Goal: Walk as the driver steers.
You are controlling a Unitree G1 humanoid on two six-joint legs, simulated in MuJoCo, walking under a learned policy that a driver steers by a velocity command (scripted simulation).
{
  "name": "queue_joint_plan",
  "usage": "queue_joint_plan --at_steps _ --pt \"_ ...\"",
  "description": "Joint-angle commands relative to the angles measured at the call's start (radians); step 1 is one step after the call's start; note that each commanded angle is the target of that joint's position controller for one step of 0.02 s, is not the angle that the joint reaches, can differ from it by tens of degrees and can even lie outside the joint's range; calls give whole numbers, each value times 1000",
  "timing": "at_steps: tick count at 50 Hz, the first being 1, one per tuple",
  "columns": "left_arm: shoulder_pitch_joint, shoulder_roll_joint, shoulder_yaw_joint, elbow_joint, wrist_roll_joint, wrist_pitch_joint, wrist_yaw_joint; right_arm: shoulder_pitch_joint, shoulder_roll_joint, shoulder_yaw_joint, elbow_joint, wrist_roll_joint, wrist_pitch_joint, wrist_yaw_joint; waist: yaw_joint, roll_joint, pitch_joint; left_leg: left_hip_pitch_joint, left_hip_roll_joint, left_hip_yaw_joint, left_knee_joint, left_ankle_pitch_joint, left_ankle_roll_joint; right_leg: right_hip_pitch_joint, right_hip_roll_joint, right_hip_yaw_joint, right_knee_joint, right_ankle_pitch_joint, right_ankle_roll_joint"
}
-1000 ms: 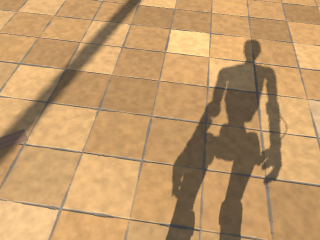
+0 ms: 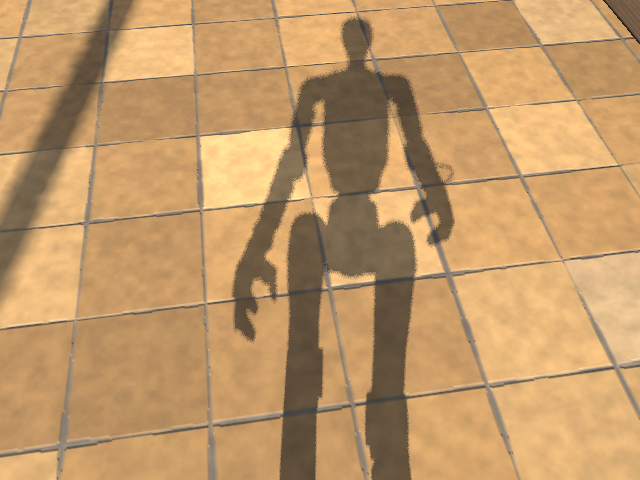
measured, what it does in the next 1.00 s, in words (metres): walks ahead: right foot, then left foot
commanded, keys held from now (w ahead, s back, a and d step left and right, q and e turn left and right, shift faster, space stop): w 0.50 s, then w+q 0.04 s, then q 0.46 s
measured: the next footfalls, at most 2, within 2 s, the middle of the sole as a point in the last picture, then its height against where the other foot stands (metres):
right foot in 0.46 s outside the picture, level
left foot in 0.96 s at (312, 434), level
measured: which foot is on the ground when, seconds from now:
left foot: down 0.00-0.48, up 0.50-0.94, down 0.96-1.00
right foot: up 0.00-0.44, down 0.46-0.96, up 0.98-1.00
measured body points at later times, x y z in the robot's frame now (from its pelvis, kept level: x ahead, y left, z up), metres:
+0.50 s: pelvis +0.27 -0.03 +0.00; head +0.31 -0.04 +0.45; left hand +0.48 +0.19 -0.10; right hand +0.20 -0.27 -0.15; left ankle +0.09 +0.08 -0.69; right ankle +0.37 -0.10 -0.73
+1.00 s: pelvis +0.44 -0.02 -0.01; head +0.48 +0.00 +0.44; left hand +0.44 +0.24 -0.15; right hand +0.61 -0.24 -0.13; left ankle +0.51 +0.05 -0.73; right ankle +0.37 -0.11 -0.69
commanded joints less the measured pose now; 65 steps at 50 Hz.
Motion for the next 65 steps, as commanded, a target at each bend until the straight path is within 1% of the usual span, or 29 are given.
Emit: queue_joint_plan --at_steps 1,3,6,12,17,20,22,23,24,25,26,27,28,29,31,33,37,40,46,47,48,49,50,51,52,53,55,58,65 --pt "-33 82 16 -85 17 -7 -13 144 -81 -27 13 7 -7 1 -56 39 -49 306 327 -443 -327 -35 164 -374 -122 19 151 81 2" --pt "-13 54 11 -83 32 14 -27 171 -64 -17 47 13 -20 -1 -21 85 -39 227 271 -332 -363 79 134 -314 -147 -6 85 102 18" --pt "-68 39 6 -103 34 26 -40 239 -92 -24 84 24 -37 2 -16 89 -27 231 251 -254 -402 180 142 -375 -173 -49 25 164 40" --pt "-342 17 -14 -194 24 25 -49 346 -96 -20 125 28 -34 2 -73 89 16 282 197 -142 -422 323 108 -437 -185 -126 -287 377 74" --pt "-470 26 -20 -236 16 19 -44 417 -114 -20 155 18 -29 -11 -107 97 24 416 242 -141 -376 413 106 -408 -152 -144 -458 380 52" --pt "-440 46 -11 -236 19 9 -36 399 -130 -23 163 12 -21 -21 -72 103 7 482 270 -134 -279 602 90 -316 -117 -150 -527 272 11" --pt "-224 75 9 -162 27 -5 -21 376 -139 -24 164 15 -12 -23 23 83 -109 459 231 -91 -25 763 61 -40 -60 -175 -624 273 -31" --pt "-58 125 26 -118 48 -15 -9 369 -120 -17 146 23 -12 -22 83 47 -215 297 195 -65 194 565 43 217 -165 -69 -621 264 -72" --pt "60 237 55 -109 72 -15 -1 454 -17 8 107 60 -13 -13 71 -161 -373 -54 58 11 578 34 -8 543 -479 368 -648 201 -193" --pt "42 217 57 -101 28 2 -10 452 -93 -15 125 40 -9 -17 62 -137 -387 -192 -9 -83 732 -363 0 514 -534 598 -767 188 -235" --pt "-71 165 43 -113 10 6 -15 370 -110 -25 109 26 -3 -18 15 -58 -208 -250 58 -128 755 -281 10 361 -485 425 -787 129 -197" --pt "-147 101 26 -126 9 0 -19 323 -86 -19 100 25 -7 -11 -8 -27 -110 -231 93 -132 699 -206 11 212 -441 303 -839 158 -162" --pt "-184 62 15 -124 11 -9 -17 311 -67 -18 107 24 1 -9 -38 -26 -45 -182 115 -127 642 -171 5 107 -397 194 -872 290 -117" --pt "-191 40 7 -113 6 -18 -12 330 -56 -18 116 8 18 -7 -67 -38 -16 -123 125 -125 604 -162 -9 31 -363 100 -883 458 -87" --pt "-160 47 6 -95 7 -39 -7 369 -37 -21 133 1 43 -3 -95 -35 -41 -63 103 -108 602 -147 -26 3 -349 -12 -855 802 -80" --pt "-149 74 11 -91 1 -47 -2 343 -40 -29 119 4 57 -2 -111 -45 -55 -96 94 -90 580 -94 -37 20 -339 -96 -837 951 -76" --pt "-138 69 5 -90 1 -27 17 203 -25 -21 61 4 65 7 -90 -80 -36 -138 98 -40 386 47 -48 35 -301 -214 -817 951 -57" --pt "-100 87 9 -78 -2 -13 30 125 -10 -9 27 2 67 12 -56 -77 -48 -98 83 5 231 106 -39 85 -314 -250 -777 960 -61" --pt "-91 127 32 -76 1 25 44 153 -53 -25 -2 -9 62 10 -59 -76 -79 -9 26 41 73 -82 32 185 -370 -249 -524 1021 -54" --pt "-101 135 36 -81 1 34 43 214 -60 -32 9 -11 51 6 -95 -37 -111 75 10 37 -17 -18 53 164 -350 -269 -385 972 -28" --pt "-86 146 41 -96 1 39 40 288 -127 -51 14 -15 37 -4 -136 70 -177 235 97 -100 -92 336 101 52 -293 -294 -154 743 31" --pt "-41 61 25 -146 6 45 31 283 -249 -83 -1 -4 37 -15 -75 273 -239 441 385 -446 -40 992 246 -241 -109 -308 149 -167 85" --pt "-58 57 17 -155 11 65 29 330 -263 -93 0 41 55 -15 -119 216 -352 469 449 -587 -107 875 372 -323 -57 -103 273 -293 98" --pt "-111 71 19 -163 10 74 27 273 -227 -88 -16 41 70 -18 -110 107 -256 382 418 -532 -153 638 357 -372 -103 -60 301 -228 107" --pt "-171 74 20 -176 7 72 26 199 -174 -71 -26 33 84 -25 -90 61 -134 267 358 -471 -201 469 309 -399 -125 -53 246 -146 109" --pt "-196 86 25 -182 12 72 28 155 -139 -60 -33 29 93 -29 -66 39 -80 203 301 -424 -230 375 257 -390 -142 -49 173 -85 113" --pt "-149 80 26 -170 30 93 26 116 -115 -52 -47 23 94 -30 -38 66 -101 151 235 -349 -244 330 209 -316 -133 -61 105 -21 119" --pt "-118 52 18 -163 16 110 24 131 -139 -56 -42 13 78 -22 -34 75 -148 157 208 -310 -247 324 187 -269 -122 -69 4 -5 125" --pt "-181 62 12 -185 6 121 26 122 -152 -52 -37 -1 97 -17 -75 152 -113 117 202 -370 -322 -147 152 -178 -104 -81 -252 -21 108"
Keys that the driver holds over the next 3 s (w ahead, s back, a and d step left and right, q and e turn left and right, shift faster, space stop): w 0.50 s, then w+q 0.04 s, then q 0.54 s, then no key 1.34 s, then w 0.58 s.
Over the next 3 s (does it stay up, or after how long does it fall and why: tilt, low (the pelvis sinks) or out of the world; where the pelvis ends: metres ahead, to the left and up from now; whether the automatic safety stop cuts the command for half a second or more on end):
stays up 0.59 0.04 0.02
